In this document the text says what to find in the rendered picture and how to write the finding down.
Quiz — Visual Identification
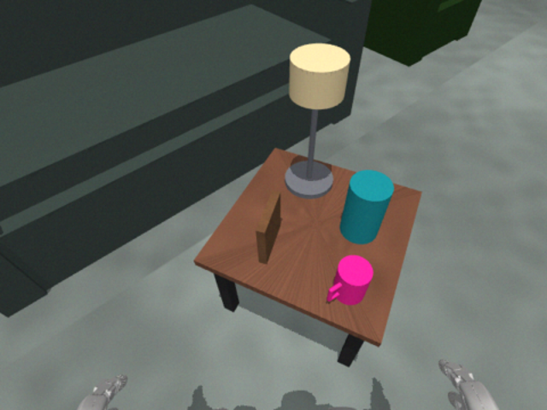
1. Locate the armchair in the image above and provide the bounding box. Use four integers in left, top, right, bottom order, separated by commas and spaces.
363, 0, 482, 67

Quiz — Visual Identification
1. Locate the coffee table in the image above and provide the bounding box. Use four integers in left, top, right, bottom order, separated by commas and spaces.
194, 148, 422, 367

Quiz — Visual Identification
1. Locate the left robot hand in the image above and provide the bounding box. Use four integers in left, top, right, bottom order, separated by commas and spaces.
77, 374, 127, 410

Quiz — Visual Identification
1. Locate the desk lamp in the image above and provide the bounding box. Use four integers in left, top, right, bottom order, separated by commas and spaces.
285, 44, 350, 199

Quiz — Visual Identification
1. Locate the sofa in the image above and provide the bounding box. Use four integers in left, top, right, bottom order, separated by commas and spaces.
0, 0, 372, 317

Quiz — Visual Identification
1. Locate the right robot hand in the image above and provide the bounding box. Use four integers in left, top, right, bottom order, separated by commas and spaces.
438, 360, 499, 410

